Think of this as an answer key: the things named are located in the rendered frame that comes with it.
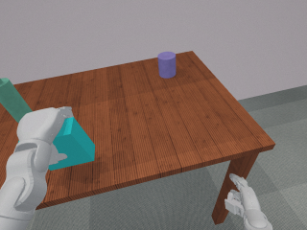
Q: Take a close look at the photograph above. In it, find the robot left forearm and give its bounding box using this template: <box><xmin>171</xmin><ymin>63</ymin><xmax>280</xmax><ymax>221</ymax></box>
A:
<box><xmin>0</xmin><ymin>139</ymin><xmax>52</xmax><ymax>230</ymax></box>

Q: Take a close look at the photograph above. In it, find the right robot hand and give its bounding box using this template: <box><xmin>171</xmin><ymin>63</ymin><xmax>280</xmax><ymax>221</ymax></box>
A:
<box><xmin>224</xmin><ymin>173</ymin><xmax>261</xmax><ymax>218</ymax></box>

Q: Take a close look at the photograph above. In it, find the robot right forearm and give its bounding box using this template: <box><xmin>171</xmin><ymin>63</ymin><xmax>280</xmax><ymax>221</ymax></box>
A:
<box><xmin>243</xmin><ymin>209</ymin><xmax>273</xmax><ymax>230</ymax></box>

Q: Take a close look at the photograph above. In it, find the sponge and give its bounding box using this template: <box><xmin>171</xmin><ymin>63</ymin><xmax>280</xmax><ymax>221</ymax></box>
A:
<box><xmin>18</xmin><ymin>117</ymin><xmax>95</xmax><ymax>171</ymax></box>

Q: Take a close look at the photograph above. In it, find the left robot hand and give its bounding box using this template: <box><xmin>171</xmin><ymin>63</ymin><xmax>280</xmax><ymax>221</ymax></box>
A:
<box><xmin>16</xmin><ymin>106</ymin><xmax>74</xmax><ymax>166</ymax></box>

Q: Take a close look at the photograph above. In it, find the table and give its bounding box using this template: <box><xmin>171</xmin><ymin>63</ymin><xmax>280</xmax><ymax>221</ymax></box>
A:
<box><xmin>0</xmin><ymin>51</ymin><xmax>275</xmax><ymax>225</ymax></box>

